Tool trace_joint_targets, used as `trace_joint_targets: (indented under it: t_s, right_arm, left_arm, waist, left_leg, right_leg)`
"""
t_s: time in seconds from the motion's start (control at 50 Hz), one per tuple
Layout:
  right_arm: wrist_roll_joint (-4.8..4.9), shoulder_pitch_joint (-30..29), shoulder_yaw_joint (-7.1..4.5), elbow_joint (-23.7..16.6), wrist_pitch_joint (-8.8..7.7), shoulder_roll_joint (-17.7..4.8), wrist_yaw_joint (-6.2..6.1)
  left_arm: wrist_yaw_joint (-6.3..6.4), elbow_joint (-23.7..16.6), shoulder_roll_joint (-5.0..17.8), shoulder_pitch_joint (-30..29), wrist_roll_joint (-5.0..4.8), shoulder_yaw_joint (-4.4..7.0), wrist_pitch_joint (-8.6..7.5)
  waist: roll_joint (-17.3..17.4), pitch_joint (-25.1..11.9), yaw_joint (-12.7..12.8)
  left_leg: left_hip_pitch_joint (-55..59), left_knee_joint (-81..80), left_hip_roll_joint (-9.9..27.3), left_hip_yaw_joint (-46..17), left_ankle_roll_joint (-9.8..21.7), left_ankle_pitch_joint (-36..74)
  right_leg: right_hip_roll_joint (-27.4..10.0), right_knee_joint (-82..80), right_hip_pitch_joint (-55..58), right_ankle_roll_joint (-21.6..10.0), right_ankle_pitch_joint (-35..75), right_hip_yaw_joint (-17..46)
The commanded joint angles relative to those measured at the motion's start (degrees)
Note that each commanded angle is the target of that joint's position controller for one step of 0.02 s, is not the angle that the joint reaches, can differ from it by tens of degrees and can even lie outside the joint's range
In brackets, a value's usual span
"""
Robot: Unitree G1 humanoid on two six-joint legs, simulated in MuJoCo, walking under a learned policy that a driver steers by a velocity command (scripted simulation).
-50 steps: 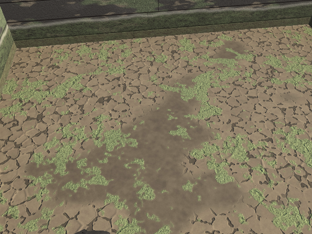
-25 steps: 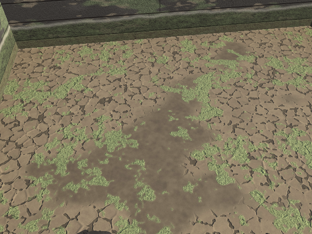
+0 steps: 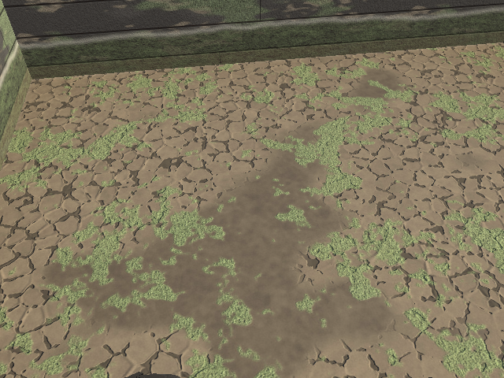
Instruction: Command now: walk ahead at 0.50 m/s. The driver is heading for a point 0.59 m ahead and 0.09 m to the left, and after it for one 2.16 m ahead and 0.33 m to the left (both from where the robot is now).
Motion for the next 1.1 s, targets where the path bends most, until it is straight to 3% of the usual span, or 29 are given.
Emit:
trace_joint_targets:
  t_s: [0.02, 0.06, 0.12, 0.14, 0.18, 0.24, 0.28, 0.34, 0.38, 0.42, 0.44, 0.48, 0.54, 0.56, 0.6, 0.64, 0.66, 0.7, 0.74, 0.8, 0.82, 0.86, 0.9, 0.92, 0.96, 1.0, 1.06, 1.08, 1.1]
  right_arm:
    - [0.07, -7.22, -1.15, -6.23, -0.63, -4.21, -0.01]
    - [-0.21, -3.79, -1.21, -4.79, -1.06, -3.59, -0.25]
    - [-0.11, -5.34, -0.95, -5.0, -1.12, -3.43, -0.12]
    - [0.28, -8.13, -0.97, -6.59, -0.66, -4.05, -0.03]
    - [-0.24, -3.97, -1.16, -4.75, -1.0, -3.6, -0.17]
    - [0.21, -8.03, -0.97, -6.5, -0.76, -4.0, -0.08]
    - [-0.2, -4.17, -1.15, -4.77, -0.97, -3.56, -0.2]
    - [0.2, -8.06, -0.96, -6.5, -0.73, -3.95, -0.07]
    - [-0.22, -4.18, -1.15, -4.76, -0.95, -3.54, -0.2]
    - [-0.18, -5.0, -0.89, -4.9, -1.14, -3.23, -0.16]
    - [0.18, -8.1, -0.95, -6.49, -0.71, -3.93, -0.07]
    - [-0.22, -4.22, -1.14, -4.75, -0.94, -3.51, -0.2]
    - [-0.14, -5.28, -0.92, -4.86, -1.16, -3.37, -0.14]
    - [0.22, -8.17, -0.95, -6.47, -0.69, -4.03, -0.07]
    - [-0.23, -4.04, -1.12, -4.64, -1.01, -3.53, -0.23]
    - [0.11, -7.86, -0.91, -6.41, -0.71, -3.76, -0.14]
    - [-0.21, -4.57, -1.11, -4.67, -1.04, -3.51, -0.26]
    - [0.16, -7.99, -0.9, -6.48, -0.61, -3.82, -0.11]
    - [-0.24, -4.21, -1.15, -4.73, -0.93, -3.53, -0.24]
    - [-0.16, -5.33, -0.9, -4.83, -1.11, -3.33, -0.15]
    - [0.19, -8.21, -0.94, -6.45, -0.64, -4.0, -0.08]
    - [-0.24, -4.07, -1.1, -4.61, -0.97, -3.49, -0.24]
    - [0.08, -7.91, -0.9, -6.39, -0.67, -3.74, -0.15]
    - [-0.22, -4.64, -1.09, -4.64, -1.01, -3.47, -0.27]
    - [0.13, -8.07, -0.89, -6.46, -0.57, -3.78, -0.12]
    - [-0.24, -4.3, -1.13, -4.7, -0.89, -3.48, -0.25]
    - [-0.17, -5.43, -0.88, -4.8, -1.08, -3.28, -0.16]
    - [0.17, -8.32, -0.92, -6.43, -0.61, -3.95, -0.08]
    - [-0.07, -7.54, -1.08, -6.13, -0.49, -3.97, -0.06]
  left_arm:
    - [-0.66, -6.43, 3.04, -6.75, 0.72, 0.95, -1.29]
    - [0.14, -4.54, 3.26, -2.9, 0.21, 1.06, -1.51]
    - [0.45, -5.49, 3.67, -5.72, -0.3, 1.1, -0.91]
    - [-0.41, -7.03, 3.31, -8.37, 0.06, 0.86, -1.01]
    - [0.11, -4.74, 3.24, -3.08, 0.21, 1.02, -1.35]
    - [-0.4, -6.98, 3.26, -8.24, 0.19, 0.86, -1.22]
    - [0.12, -4.78, 3.25, -3.09, 0.17, 1.01, -1.34]
    - [-0.41, -7.01, 3.21, -8.15, 0.19, 0.84, -1.21]
    - [0.12, -4.81, 3.23, -3.02, 0.16, 1.0, -1.36]
    - [0.43, -5.44, 3.53, -5.04, -0.16, 1.05, -1.13]
    - [-0.41, -7.05, 3.2, -8.1, 0.19, 0.83, -1.23]
    - [0.12, -4.85, 3.21, -2.95, 0.15, 0.99, -1.38]
    - [0.44, -5.62, 3.59, -5.22, -0.23, 1.06, -1.03]
    - [-0.41, -7.17, 3.26, -7.97, 0.12, 0.83, -1.13]
    - [0.12, -4.85, 3.19, -2.68, 0.21, 1.0, -1.44]
    - [-0.42, -6.95, 3.13, -7.64, 0.35, 0.83, -1.4]
    - [0.22, -5.12, 3.21, -3.46, 0.12, 1.03, -1.36]
    - [-0.42, -7.07, 3.18, -7.64, 0.25, 0.81, -1.23]
    - [0.13, -4.89, 3.17, -2.67, 0.15, 0.98, -1.45]
    - [0.46, -5.69, 3.57, -5.02, -0.24, 1.05, -1.05]
    - [-0.4, -7.23, 3.24, -7.79, 0.12, 0.81, -1.14]
    - [0.12, -4.92, 3.17, -2.5, 0.2, 0.98, -1.47]
    - [-0.41, -7.02, 3.1, -7.47, 0.35, 0.81, -1.43]
    - [0.23, -5.19, 3.18, -3.28, 0.11, 1.01, -1.39]
    - [-0.42, -7.14, 3.15, -7.46, 0.26, 0.79, -1.26]
    - [0.13, -4.97, 3.14, -2.49, 0.15, 0.97, -1.49]
    - [0.46, -5.77, 3.54, -4.83, -0.24, 1.03, -1.09]
    - [-0.4, -7.32, 3.21, -7.63, 0.13, 0.79, -1.18]
    - [-0.66, -6.8, 2.85, -6.03, 0.72, 0.84, -1.44]
  waist:
    - [-0.02, -3.55, 0.98]
    - [-0.03, -8.5, 0.06]
    - [-1.04, -2.53, -0.36]
    - [-0.51, -0.16, 0.48]
    - [-0.3, -7.51, 0.06]
    - [-0.24, -0.7, 0.5]
    - [-0.27, -7.34, 0.09]
    - [-0.34, -0.73, 0.51]
    - [-0.34, -7.37, 0.09]
    - [-1.1, -3.5, -0.3]
    - [-0.36, -0.75, 0.51]
    - [-0.37, -7.39, 0.09]
    - [-1.04, -2.7, -0.29]
    - [-0.37, -0.26, 0.54]
    - [-0.24, -7.63, 0.14]
    - [-0.34, -1.47, 0.58]
    - [-0.3, -6.77, 0.12]
    - [-0.56, -0.89, 0.59]
    - [-0.29, -7.62, 0.13]
    - [-1.1, -2.7, -0.27]
    - [-0.45, -0.28, 0.55]
    - [-0.33, -7.67, 0.16]
    - [-0.38, -1.51, 0.59]
    - [-0.36, -6.79, 0.14]
    - [-0.58, -0.92, 0.6]
    - [-0.33, -7.64, 0.15]
    - [-1.11, -2.7, -0.24]
    - [-0.45, -0.3, 0.56]
    - [-0.18, -3.72, 1.03]
  left_leg:
    - [1.68, -2.24, 4.11, -4.5, 0.65, 17.85]
    - [4.83, -2.68, 2.99, -3.55, 0.7, 7.75]
    - [2.17, -3.13, 2.43, -3.15, 0.48, 5.49]
    - [0.13, -2.53, 3.48, -3.89, 0.28, 15.65]
    - [4.42, -2.62, 2.87, -3.58, 0.64, 7.42]
    - [0.28, -2.55, 3.57, -4.03, 0.4, 16.01]
    - [4.25, -2.53, 2.82, -3.56, 0.62, 7.39]
    - [0.22, -2.45, 3.49, -4.01, 0.35, 15.87]
    - [4.19, -2.47, 2.76, -3.56, 0.58, 7.28]
    - [2.37, -3.07, 2.44, -3.31, 0.44, 5.61]
    - [0.17, -2.39, 3.45, -4.01, 0.32, 15.78]
    - [4.13, -2.42, 2.71, -3.58, 0.55, 7.21]
    - [2.08, -2.99, 2.35, -3.31, 0.43, 5.59]
    - [-0.04, -2.35, 3.39, -4.02, 0.24, 15.8]
    - [4.27, -2.43, 2.77, -3.7, 0.6, 7.64]
    - [0.3, -2.3, 3.52, -4.13, 0.35, 16.25]
    - [3.76, -2.53, 2.66, -3.71, 0.61, 6.93]
    - [0.04, -2.19, 3.41, -4.06, 0.22, 15.98]
    - [4.05, -2.22, 2.58, -3.63, 0.53, 7.3]
    - [1.9, -2.82, 2.23, -3.34, 0.37, 5.53]
    - [-0.18, -2.16, 3.26, -4.02, 0.17, 15.68]
    - [4.13, -2.27, 2.65, -3.73, 0.54, 7.58]
    - [0.18, -2.14, 3.41, -4.16, 0.29, 16.14]
    - [3.63, -2.39, 2.55, -3.75, 0.56, 6.86]
    - [-0.09, -2.05, 3.3, -4.1, 0.17, 15.86]
    - [3.91, -2.11, 2.48, -3.68, 0.47, 7.21]
    - [1.76, -2.71, 2.14, -3.39, 0.31, 5.44]
    - [-0.32, -2.05, 3.15, -4.07, 0.12, 15.55]
    - [1.16, -1.59, 3.61, -4.59, 0.36, 17.36]
  right_leg:
    - [-7.62, -5.44, -2.09, 0.54, 19.95, 6.78]
    - [-7.82, -7.69, -0.2, 0.45, 11.48, 8.95]
    - [-8.56, -9.58, -2.96, 0.07, 8.46, 10.42]
    - [-8.02, -6.49, -3.77, 0.39, 18.54, 7.43]
    - [-7.96, -8.02, -0.78, 0.37, 11.19, 9.09]
    - [-8.0, -6.24, -3.21, 0.36, 18.9, 7.32]
    - [-8.02, -7.98, -0.89, 0.38, 11.31, 9.01]
    - [-8.06, -6.26, -3.21, 0.34, 18.95, 7.28]
    - [-8.1, -8.0, -0.88, 0.36, 11.42, 8.99]
    - [-8.52, -9.34, -2.39, 0.13, 8.92, 10.01]
    - [-8.12, -6.28, -3.22, 0.33, 18.97, 7.25]
    - [-8.15, -8.02, -0.89, 0.36, 11.46, 8.94]
    - [-8.68, -9.6, -2.75, 0.06, 8.66, 10.15]
    - [-8.15, -6.47, -3.6, 0.36, 18.7, 7.19]
    - [-8.08, -7.9, -0.61, 0.38, 11.64, 8.75]
    - [-8.03, -5.94, -2.77, 0.38, 19.36, 6.91]
    - [-8.33, -8.13, -0.77, 0.24, 11.32, 9.04]
    - [-8.1, -6.12, -3.32, 0.4, 19.14, 6.89]
    - [-8.25, -7.82, -0.61, 0.37, 12.0, 8.74]
    - [-8.83, -9.57, -2.75, 0.04, 8.9, 10.03]
    - [-8.29, -6.44, -3.61, 0.33, 18.89, 7.07]
    - [-8.21, -7.87, -0.61, 0.37, 11.92, 8.61]
    - [-8.15, -5.93, -2.77, 0.36, 19.48, 6.79]
    - [-8.46, -8.12, -0.77, 0.23, 11.5, 8.9]
    - [-8.23, -6.12, -3.33, 0.38, 19.18, 6.77]
    - [-8.37, -7.82, -0.62, 0.37, 12.08, 8.6]
    - [-8.96, -9.61, -2.79, 0.05, 8.82, 9.9]
    - [-8.41, -6.47, -3.65, 0.32, 18.81, 6.95]
    - [-8.14, -5.46, -2.14, 0.44, 20.39, 6.26]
